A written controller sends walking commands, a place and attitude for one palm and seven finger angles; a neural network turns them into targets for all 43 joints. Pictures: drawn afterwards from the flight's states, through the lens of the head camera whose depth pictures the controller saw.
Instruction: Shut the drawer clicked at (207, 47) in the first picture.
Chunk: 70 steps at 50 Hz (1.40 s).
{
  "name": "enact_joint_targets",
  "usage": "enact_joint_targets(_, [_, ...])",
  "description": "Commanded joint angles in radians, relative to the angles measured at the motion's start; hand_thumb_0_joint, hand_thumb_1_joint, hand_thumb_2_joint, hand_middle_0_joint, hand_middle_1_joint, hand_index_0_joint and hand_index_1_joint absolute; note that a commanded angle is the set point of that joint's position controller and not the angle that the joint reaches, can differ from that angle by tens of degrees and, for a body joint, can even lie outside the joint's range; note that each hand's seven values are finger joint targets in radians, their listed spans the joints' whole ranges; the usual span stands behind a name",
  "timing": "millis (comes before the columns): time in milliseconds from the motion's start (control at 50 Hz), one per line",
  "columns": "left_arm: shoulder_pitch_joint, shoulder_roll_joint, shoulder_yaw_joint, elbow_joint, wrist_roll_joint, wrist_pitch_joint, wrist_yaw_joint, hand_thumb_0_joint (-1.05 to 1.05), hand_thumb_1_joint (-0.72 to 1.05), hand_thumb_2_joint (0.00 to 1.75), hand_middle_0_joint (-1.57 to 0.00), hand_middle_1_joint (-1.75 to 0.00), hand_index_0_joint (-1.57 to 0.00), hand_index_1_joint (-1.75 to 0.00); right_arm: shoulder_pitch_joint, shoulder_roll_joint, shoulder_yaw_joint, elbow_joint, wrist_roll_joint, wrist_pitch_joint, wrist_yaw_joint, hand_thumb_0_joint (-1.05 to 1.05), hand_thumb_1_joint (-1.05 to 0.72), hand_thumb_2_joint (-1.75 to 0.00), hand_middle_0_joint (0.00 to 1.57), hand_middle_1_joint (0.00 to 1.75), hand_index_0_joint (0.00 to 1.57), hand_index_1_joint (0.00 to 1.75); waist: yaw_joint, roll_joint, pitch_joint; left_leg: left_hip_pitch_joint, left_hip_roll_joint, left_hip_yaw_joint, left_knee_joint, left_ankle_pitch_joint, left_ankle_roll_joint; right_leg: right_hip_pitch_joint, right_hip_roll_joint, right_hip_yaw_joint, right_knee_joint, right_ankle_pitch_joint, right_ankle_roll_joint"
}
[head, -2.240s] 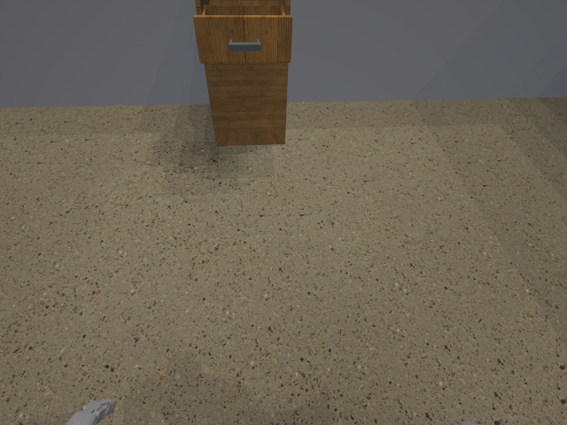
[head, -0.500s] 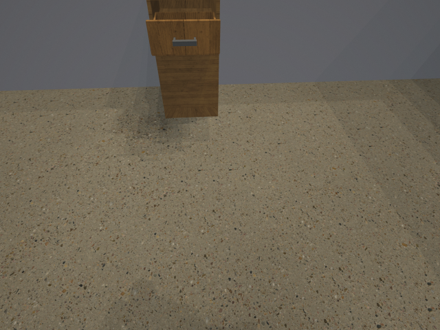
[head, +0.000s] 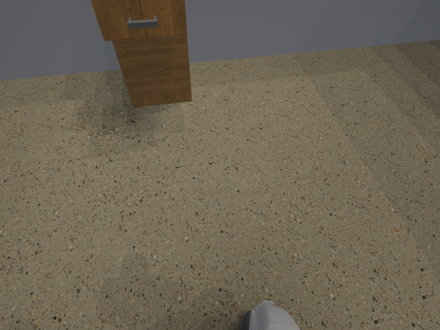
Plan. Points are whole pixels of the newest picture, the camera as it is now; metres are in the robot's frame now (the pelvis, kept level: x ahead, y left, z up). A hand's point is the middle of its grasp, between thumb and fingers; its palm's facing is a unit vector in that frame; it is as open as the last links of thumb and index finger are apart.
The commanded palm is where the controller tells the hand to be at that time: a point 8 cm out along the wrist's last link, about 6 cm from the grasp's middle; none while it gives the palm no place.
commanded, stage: walk to a spot facing it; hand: left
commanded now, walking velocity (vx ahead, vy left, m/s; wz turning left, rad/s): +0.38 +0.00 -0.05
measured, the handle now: (142, 21) +1.19 +0.32 -0.05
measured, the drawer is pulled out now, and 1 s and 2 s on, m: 0.30 0.30 0.30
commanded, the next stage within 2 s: turn to face it in 1.22 s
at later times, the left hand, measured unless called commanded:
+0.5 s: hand (137, 312) +0.18 +0.18 -0.19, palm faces +0.14 -0.98 -0.13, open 7.3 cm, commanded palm none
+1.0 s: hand (167, 165) +0.55 +0.16 -0.16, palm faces -0.08 -0.98 -0.21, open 7.3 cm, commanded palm none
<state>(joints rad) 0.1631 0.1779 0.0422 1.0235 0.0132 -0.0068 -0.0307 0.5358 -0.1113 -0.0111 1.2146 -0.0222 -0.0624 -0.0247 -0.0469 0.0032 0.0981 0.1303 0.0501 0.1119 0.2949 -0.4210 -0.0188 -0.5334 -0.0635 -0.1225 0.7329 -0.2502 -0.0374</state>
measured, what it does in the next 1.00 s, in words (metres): walks ahead: right foot, then left foot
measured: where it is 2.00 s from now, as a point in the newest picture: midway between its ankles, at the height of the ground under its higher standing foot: (222, 213)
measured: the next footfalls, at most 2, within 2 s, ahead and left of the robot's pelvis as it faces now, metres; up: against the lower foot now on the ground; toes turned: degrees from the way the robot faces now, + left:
right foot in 0.06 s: +0.18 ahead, -0.12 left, +0.00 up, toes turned -8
left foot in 0.48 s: +0.34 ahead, +0.12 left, +0.00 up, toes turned +13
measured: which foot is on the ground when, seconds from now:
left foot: down 0.00-0.06, up 0.08-0.46, down 0.48-1.00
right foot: up 0.00-0.04, down 0.06-0.50, up 0.52-0.98, down 1.00-1.00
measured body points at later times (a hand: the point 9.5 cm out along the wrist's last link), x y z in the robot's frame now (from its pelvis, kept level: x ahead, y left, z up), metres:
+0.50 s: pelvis +0.23 +0.02 -0.01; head +0.23 +0.05 +0.44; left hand +0.17 +0.24 -0.18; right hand +0.35 -0.22 -0.13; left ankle +0.30 +0.12 -0.73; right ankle +0.15 -0.11 -0.72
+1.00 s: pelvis +0.44 -0.02 -0.01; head +0.47 -0.03 +0.44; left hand +0.56 +0.21 -0.15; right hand +0.31 -0.20 -0.16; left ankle +0.31 +0.11 -0.73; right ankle +0.54 -0.12 -0.73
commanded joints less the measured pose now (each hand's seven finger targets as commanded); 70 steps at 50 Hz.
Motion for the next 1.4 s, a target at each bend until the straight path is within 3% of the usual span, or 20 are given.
enact_joint_targets(0, [0.209, 0.078, 0.029, 0.007, 0.012, -0.040, 0.007, 0.00, 0.90, 0.90, -0.20, -0.30, -0.20, -0.30, -0.020, -0.211, -0.042, -0.037, 0.012, -0.026, -0.013, 0.00, -0.90, -0.90, 0.20, 0.30, 0.20, 0.30, 0.148, 0.095, -0.096, -0.211, 0.169, -0.009, 0.268, 0.892, 0.106, 0.438, 0.078, -0.049, -0.154, 0.116, -0.040])
enact_joint_targets(20, [0.354, 0.150, 0.050, 0.047, 0.021, -0.055, 0.018, 0.00, 0.90, 0.90, -0.20, -0.30, -0.20, -0.30, -0.020, -0.187, -0.041, -0.046, 0.017, -0.026, -0.002, 0.00, -0.90, -0.90, 0.20, 0.30, 0.20, 0.30, 0.212, -0.009, -0.183, -0.371, 0.128, 0.002, 0.518, 0.685, 0.072, 0.663, -0.017, 0.063, -0.186, 0.100, -0.077])
enact_joint_targets(40, [0.443, 0.258, 0.078, 0.062, 0.019, -0.062, 0.035, 0.00, 0.90, 0.90, -0.20, -0.30, -0.20, -0.30, 0.044, -0.112, -0.029, -0.070, 0.028, -0.027, 0.005, 0.00, -0.90, -0.90, 0.20, 0.30, 0.20, 0.30, 0.210, -0.237, -0.321, -0.617, -0.016, 0.014, 0.878, 0.007, 0.033, 0.849, -0.324, 0.515, -0.303, 0.023, -0.189])
enact_joint_targets(60, [0.430, 0.294, 0.084, 0.070, 0.000, -0.057, 0.038, 0.00, 0.90, 0.90, -0.20, -0.30, -0.20, -0.30, -0.020, -0.108, -0.032, -0.098, 0.027, -0.023, 0.003, 0.00, -0.90, -0.90, 0.20, 0.30, 0.20, 0.30, 0.199, -0.225, -0.315, -0.697, -0.019, -0.100, 1.088, -0.138, 0.058, 0.781, -0.414, 0.709, -0.441, -0.057, -0.236])
enact_joint_targets(100, [0.253, 0.210, 0.059, 0.025, -0.002, -0.055, 0.039, 0.00, 0.90, 0.90, -0.20, -0.30, -0.20, -0.30, -0.138, -0.101, -0.042, -0.118, 0.018, -0.018, 0.014, 0.00, -0.90, -0.90, 0.20, 0.30, 0.20, 0.30, 0.149, -0.094, -0.081, -0.749, 0.077, -0.115, 1.136, 0.026, 0.059, 0.470, -0.361, 0.574, -0.516, -0.213, -0.196])
enact_joint_targets(180, [0.114, 0.098, 0.023, 0.005, 0.014, -0.072, 0.048, 0.00, 0.90, 0.90, -0.20, -0.30, -0.20, -0.30, -0.080, -0.046, -0.037, -0.110, -0.003, 0.028, 0.020, 0.00, -0.90, -0.90, 0.20, 0.30, 0.20, 0.30, 0.011, -0.033, -0.020, -0.632, 0.126, -0.105, 0.940, 0.098, 0.026, 0.189, -0.262, 0.234, -0.536, -0.029, -0.126])
enact_joint_targets(420, [0.197, 0.147, 0.035, 0.036, 0.011, -0.066, 0.037, 0.00, 0.90, 0.90, -0.20, -0.30, -0.20, -0.30, -0.243, -0.115, -0.055, -0.215, -0.004, 0.000, 0.051, 0.00, -0.90, -0.90, 0.20, 0.30, 0.20, 0.30, 0.005, -0.011, -0.022, -0.338, 0.030, 0.053, 0.282, 0.203, 0.020, 0.254, -0.173, 0.090, -0.367, 0.062, -0.085])
enact_joint_targets(440, [0.200, 0.120, 0.030, 0.031, 0.010, -0.064, 0.034, 0.00, 0.90, 0.90, -0.20, -0.30, -0.20, -0.30, -0.124, -0.164, -0.070, -0.182, -0.007, -0.007, 0.043, 0.00, -0.90, -0.90, 0.20, 0.30, 0.20, 0.30, -0.045, 0.108, -0.077, -0.169, 0.052, -0.004, 0.221, 0.161, 0.038, 0.193, -0.111, 0.040, -0.158, 0.117, -0.057])
enact_joint_targets(460, [0.220, 0.061, 0.023, 0.008, -0.001, -0.062, 0.026, 0.00, 0.90, 0.90, -0.20, -0.30, -0.20, -0.30, 0.007, -0.281, -0.098, -0.155, -0.022, -0.014, 0.031, 0.00, -0.90, -0.90, 0.20, 0.30, 0.20, 0.30, -0.085, 0.357, -0.147, -0.014, 0.292, -0.363, 0.063, 0.062, 0.123, 0.006, 0.017, -0.058, 0.181, -0.090, 0.006])
enact_joint_targets(480, [0.170, 0.065, 0.018, -0.030, 0.004, -0.067, 0.024, 0.00, 0.90, 0.90, -0.20, -0.30, -0.20, -0.30, 0.070, -0.318, -0.100, -0.140, -0.013, -0.006, 0.021, 0.00, -0.90, -0.90, 0.20, 0.30, 0.20, 0.30, -0.093, 0.390, -0.164, 0.031, 0.420, -0.568, -0.061, 0.092, 0.197, -0.132, 0.065, 0.014, 0.421, -0.328, 0.016])
enact_joint_targets(560, [0.130, 0.058, 0.031, 0.007, 0.018, -0.046, 0.011, 0.00, 0.90, 0.90, -0.20, -0.30, -0.20, -0.30, -0.169, -0.174, -0.058, -0.191, -0.003, -0.019, 0.008, 0.00, -0.90, -0.90, 0.20, 0.30, 0.20, 0.30, 0.010, 0.070, -0.018, -0.264, 0.331, -0.299, -0.110, 0.112, 0.151, -0.118, -0.073, 0.121, 0.532, -0.072, 0.023])
enact_joint_targets(660, [0.171, 0.013, 0.028, 0.011, 0.021, -0.007, 0.008, 0.00, 0.90, 0.90, -0.20, -0.30, -0.20, -0.30, -0.165, -0.142, -0.054, -0.171, 0.005, -0.037, 0.001, 0.00, -0.90, -0.90, 0.20, 0.30, 0.20, 0.30, 0.060, 0.082, -0.027, -0.279, 0.253, -0.085, -0.148, 0.270, 0.149, -0.100, -0.082, 0.096, 0.412, 0.067, 0.059])
enact_joint_targets(880, [-0.071, 0.020, 0.022, -0.065, 0.014, -0.025, 0.000, 0.00, 0.90, 0.90, -0.20, -0.30, -0.20, -0.30, -0.037, -0.171, -0.057, -0.087, -0.009, -0.020, 0.007, 0.00, -0.90, -0.90, 0.20, 0.30, 0.20, 0.30, 0.000, 0.126, 0.031, -0.143, 0.270, 0.016, -0.061, 0.462, 0.150, 0.005, -0.031, -0.012, -0.094, 0.059, 0.027])
enact_joint_targets(940, [0.160, 0.077, 0.039, 0.007, 0.020, -0.044, 0.008, 0.00, 0.90, 0.90, -0.20, -0.30, -0.20, -0.30, -0.062, -0.175, -0.056, -0.083, -0.002, -0.014, 0.010, 0.00, -0.90, -0.90, 0.20, 0.30, 0.20, 0.30, 0.116, 0.040, -0.084, -0.223, 0.214, 0.077, 0.253, 0.650, 0.103, 0.375, 0.043, -0.051, -0.213, 0.074, -0.013])
enact_joint_targets(960, [0.307, 0.150, 0.062, 0.052, 0.028, -0.058, 0.016, 0.00, 0.90, 0.90, -0.20, -0.30, -0.20, -0.30, -0.067, -0.151, -0.052, -0.093, 0.007, -0.015, 0.018, 0.00, -0.90, -0.90, 0.20, 0.30, 0.20, 0.30, 0.182, -0.087, -0.179, -0.406, 0.155, 0.116, 0.519, 0.502, 0.064, 0.612, -0.086, 0.105, -0.245, 0.018, -0.059])
enact_joint_targets(980, [0.417, 0.273, 0.091, 0.075, 0.020, -0.063, 0.029, 0.00, 0.90, 0.90, -0.20, -0.30, -0.20, -0.30, -0.040, -0.085, -0.036, -0.129, 0.017, -0.020, 0.022, 0.00, -0.90, -0.90, 0.20, 0.30, 0.20, 0.30, 0.189, -0.340, -0.293, -0.685, 0.006, 0.110, 0.855, -0.099, 0.017, 0.814, -0.371, 0.552, -0.380, 0.027, -0.166])
enact_joint_targets(1000, [0.412, 0.284, 0.087, 0.076, -0.001, -0.057, 0.034, 0.00, 0.90, 0.90, -0.20, -0.30, -0.20, -0.30, -0.125, -0.122, -0.043, -0.157, 0.017, -0.013, 0.020, 0.00, -0.90, -0.90, 0.20, 0.30, 0.20, 0.30, 0.193, -0.239, -0.270, -0.756, 0.016, -0.040, 1.019, -0.148, 0.040, 0.766, -0.401, 0.631, -0.468, 0.011, -0.194])
enact_joint_targets(1060, [0.178, 0.146, 0.048, 0.018, 0.001, -0.062, 0.043, 0.00, 0.90, 0.90, -0.20, -0.30, -0.20, -0.30, -0.187, -0.089, -0.050, -0.152, 0.008, -0.001, 0.023, 0.00, -0.90, -0.90, 0.20, 0.30, 0.20, 0.30, 0.089, -0.068, -0.090, -0.745, 0.121, -0.109, 1.029, 0.092, 0.039, 0.432, -0.318, 0.360, -0.506, -0.003, -0.125])
enact_joint_targets(1140, [0.147, 0.072, 0.021, 0.027, 0.013, -0.081, 0.049, 0.00, 0.90, 0.90, -0.20, -0.30, -0.20, -0.30, -0.119, -0.045, -0.047, -0.128, -0.002, 0.039, 0.028, 0.00, -0.90, -0.90, 0.20, 0.30, 0.20, 0.30, 0.015, -0.086, -0.044, -0.661, 0.117, -0.083, 0.882, 0.159, 0.014, 0.279, -0.247, 0.124, -0.545, 0.149, -0.090])
enact_joint_targets(1380, [0.234, 0.121, 0.018, 0.054, 0.014, -0.068, 0.056, 0.00, 0.90, 0.90, -0.20, -0.30, -0.20, -0.30, -0.357, -0.080, -0.034, -0.244, 0.000, 0.037, 0.050, 0.00, -0.90, -0.90, 0.20, 0.30, 0.20, 0.30, 0.055, -0.085, -0.003, -0.576, 0.043, 0.020, 0.388, 0.208, 0.040, 0.455, -0.258, -0.041, -0.394, 0.572, -0.067])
